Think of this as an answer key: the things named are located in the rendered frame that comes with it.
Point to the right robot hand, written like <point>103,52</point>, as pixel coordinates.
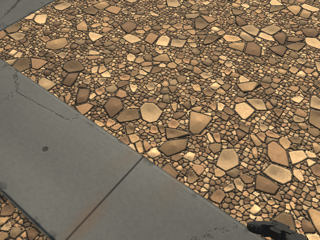
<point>275,230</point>

